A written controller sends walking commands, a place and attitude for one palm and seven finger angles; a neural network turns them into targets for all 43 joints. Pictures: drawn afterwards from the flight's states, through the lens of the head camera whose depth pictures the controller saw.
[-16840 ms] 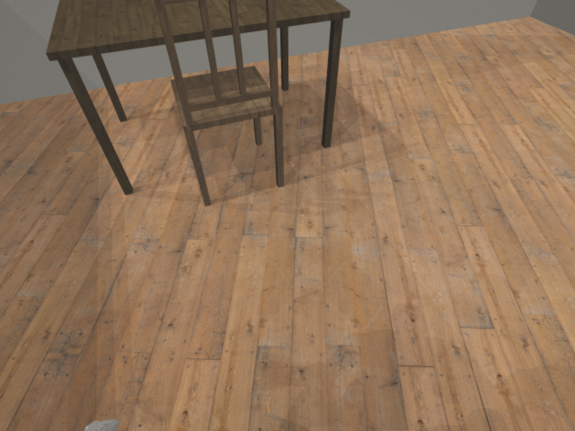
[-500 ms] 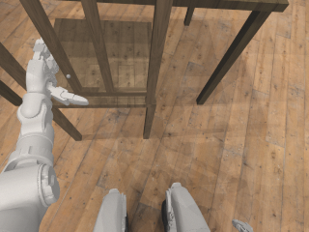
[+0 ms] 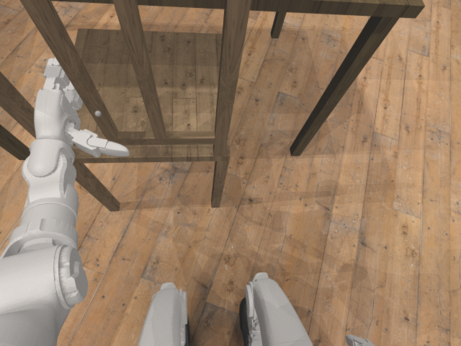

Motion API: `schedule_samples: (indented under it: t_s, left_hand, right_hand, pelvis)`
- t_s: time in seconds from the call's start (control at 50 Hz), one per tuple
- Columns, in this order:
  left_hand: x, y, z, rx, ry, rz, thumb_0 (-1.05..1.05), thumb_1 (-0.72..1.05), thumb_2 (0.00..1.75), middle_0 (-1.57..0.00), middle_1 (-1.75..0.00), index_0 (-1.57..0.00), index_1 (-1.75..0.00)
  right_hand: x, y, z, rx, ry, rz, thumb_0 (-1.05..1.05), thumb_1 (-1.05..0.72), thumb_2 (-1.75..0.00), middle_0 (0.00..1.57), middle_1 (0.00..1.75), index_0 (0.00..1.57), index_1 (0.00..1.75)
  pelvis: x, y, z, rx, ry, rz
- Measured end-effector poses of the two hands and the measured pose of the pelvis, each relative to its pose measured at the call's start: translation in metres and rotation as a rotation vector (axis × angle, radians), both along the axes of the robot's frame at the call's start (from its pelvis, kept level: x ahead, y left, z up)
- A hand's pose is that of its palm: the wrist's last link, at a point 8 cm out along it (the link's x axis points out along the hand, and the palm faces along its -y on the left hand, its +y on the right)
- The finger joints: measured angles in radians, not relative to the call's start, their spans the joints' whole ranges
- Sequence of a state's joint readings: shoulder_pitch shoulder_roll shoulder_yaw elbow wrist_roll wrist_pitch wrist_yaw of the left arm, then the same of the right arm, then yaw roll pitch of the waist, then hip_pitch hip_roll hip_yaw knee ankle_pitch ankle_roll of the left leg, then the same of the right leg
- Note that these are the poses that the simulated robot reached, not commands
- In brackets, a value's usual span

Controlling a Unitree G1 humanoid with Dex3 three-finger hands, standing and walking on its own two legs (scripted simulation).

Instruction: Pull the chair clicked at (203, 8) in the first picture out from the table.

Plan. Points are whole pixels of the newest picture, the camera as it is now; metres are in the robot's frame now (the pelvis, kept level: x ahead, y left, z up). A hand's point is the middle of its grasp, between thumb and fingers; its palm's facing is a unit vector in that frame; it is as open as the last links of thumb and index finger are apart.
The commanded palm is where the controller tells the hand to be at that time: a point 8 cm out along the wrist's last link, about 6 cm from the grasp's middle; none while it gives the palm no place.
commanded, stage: hook a spindle and tug to test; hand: left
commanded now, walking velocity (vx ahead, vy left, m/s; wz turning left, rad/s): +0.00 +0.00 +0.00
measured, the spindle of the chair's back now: (79, 77) +0.53 +0.21 +0.07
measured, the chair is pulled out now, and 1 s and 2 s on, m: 0.00 0.00 0.06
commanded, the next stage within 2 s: step backward, pulling the chair out in 1.54 s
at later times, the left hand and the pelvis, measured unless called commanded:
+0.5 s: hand (102, 111) +0.50 +0.19 +0.03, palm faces +0.00 -1.00 -0.02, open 14.0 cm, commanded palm +0.48 +0.23 +0.03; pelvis +0.00 +0.00 +0.00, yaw +0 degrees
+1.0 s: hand (101, 108) +0.50 +0.19 +0.03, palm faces +0.02 -1.00 -0.02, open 5.2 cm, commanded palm +0.47 +0.22 +0.03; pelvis +0.01 +0.00 +0.00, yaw +0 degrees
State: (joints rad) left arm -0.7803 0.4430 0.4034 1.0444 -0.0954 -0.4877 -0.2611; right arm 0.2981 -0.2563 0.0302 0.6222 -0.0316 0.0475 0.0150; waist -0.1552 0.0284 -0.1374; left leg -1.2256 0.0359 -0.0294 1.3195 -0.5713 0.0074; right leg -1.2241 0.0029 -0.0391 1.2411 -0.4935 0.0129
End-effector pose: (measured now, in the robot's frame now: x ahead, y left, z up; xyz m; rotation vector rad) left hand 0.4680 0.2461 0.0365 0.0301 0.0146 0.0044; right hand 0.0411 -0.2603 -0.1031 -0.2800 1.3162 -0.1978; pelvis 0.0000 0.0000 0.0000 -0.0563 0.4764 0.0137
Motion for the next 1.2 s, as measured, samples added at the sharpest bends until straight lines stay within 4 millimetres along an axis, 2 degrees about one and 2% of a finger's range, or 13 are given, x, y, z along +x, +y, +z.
schedule_samples:
  t_s: [0.12, 0.2, 0.44, 0.56, 0.7, 0.8, 0.96, 1.2]
  left_hand:
    - [0.001, -0.002, -0.003, -0.006, 0.013, -0.006, -0.01, -0.5, 0.3, -0.07, -0.1, -0.07, -0.09]
    - [0.002, -0.002, -0.004, -0.009, 0.009, -0.002, -0.01, -0.5, 0.3, -0.1, -0.18, -0.09, -0.18]
    - [0.008, -0.004, -0.006, -0.004, 0.006, -0.009, -0.01, -0.47, 0.31, -0.27, -0.72, -0.26, -0.72]
    - [0.01, -0.004, -0.006, -0.01, 0.018, 0.007, -0.01, -0.29, 0.39, -0.37, -1.04, -0.36, -1.04]
    - [0.012, -0.003, -0.005, -0.003, 0.02, 0.017, -0.01, 0.04, 0.53, -0.45, -1.32, -0.44, -1.32]
    - [0.013, -0.002, -0.006, -0.003, 0.019, 0.012, 0.0, 0.31, 0.65, -0.48, -1.4, -0.46, -1.4]
    - [0.013, -0.002, -0.006, -0.009, 0.018, 0.015, 0.0, 0.71, 0.81, -0.48, -1.42, -0.47, -1.44]
    - [0.006, -0.005, -0.005, -0.014, 0.025, 0.013, 0.01, 0.73, 0.78, -0.43, -1.44, -0.44, -1.45]
  right_hand:
    - [0.006, -0.002, 0.0, -0.008, -0.013, 0.009, 0.01, -0.91, -0.9, 0.2, 0.3, 0.21, 0.3]
    - [0.008, -0.002, -0.001, -0.011, -0.019, 0.01, 0.01, -0.91, -0.9, 0.2, 0.3, 0.21, 0.3]
    - [0.003, 0.003, -0.005, 0.0, 0.007, 0.002, 0.01, -0.91, -0.9, 0.2, 0.3, 0.21, 0.3]
    - [0.001, 0.006, -0.004, 0.008, 0.018, -0.002, 0.01, -0.91, -0.9, 0.21, 0.3, 0.21, 0.3]
    - [0.0, 0.005, -0.004, 0.01, 0.031, -0.004, 0.01, -0.91, -0.9, 0.21, 0.3, 0.21, 0.3]
    - [0.001, 0.004, -0.003, 0.005, 0.041, -0.001, 0.01, -0.91, -0.9, 0.21, 0.3, 0.21, 0.3]
    - [0.007, 0.003, -0.001, 0.002, 0.037, -0.002, 0.01, -0.91, -0.9, 0.2, 0.3, 0.21, 0.3]
    - [0.023, 0.008, 0.006, 0.026, -0.001, -0.019, 0.01, -0.91, -0.9, 0.2, 0.3, 0.21, 0.3]
  pelvis:
    - [0.0, 0.0, -0.001, -0.001, 0.002, 0.003]
    - [-0.001, 0.0, -0.002, -0.001, 0.005, 0.001]
    - [0.001, 0.002, -0.004, -0.003, 0.014, 0.001]
    - [0.002, 0.002, -0.002, -0.003, 0.015, 0.001]
    - [0.004, 0.003, -0.001, -0.003, 0.018, 0.003]
    - [0.005, 0.003, -0.001, -0.004, 0.02, 0.005]
    - [0.008, 0.003, 0.001, -0.005, 0.021, 0.004]
    - [0.018, 0.004, 0.008, 0.001, 0.014, -0.008]
